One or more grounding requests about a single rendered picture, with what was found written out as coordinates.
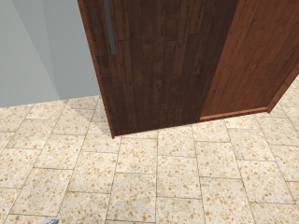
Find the wardrobe door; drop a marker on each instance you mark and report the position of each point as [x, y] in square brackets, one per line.
[260, 52]
[167, 54]

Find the handle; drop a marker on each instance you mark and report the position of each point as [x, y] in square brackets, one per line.
[109, 27]

